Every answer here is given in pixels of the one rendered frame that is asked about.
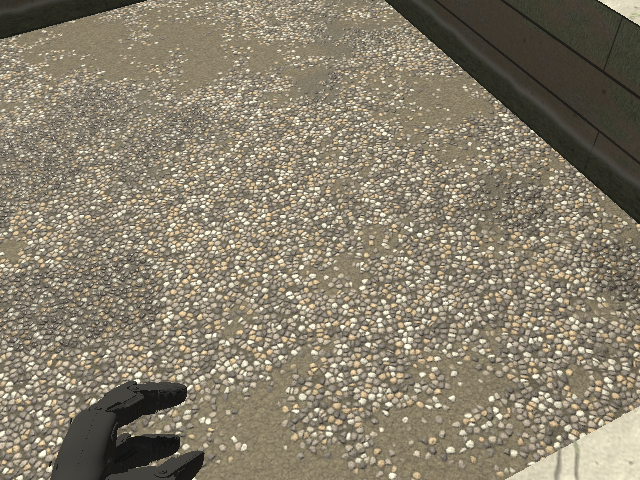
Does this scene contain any left robot hand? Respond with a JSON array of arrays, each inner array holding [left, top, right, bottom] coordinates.
[[49, 381, 205, 480]]

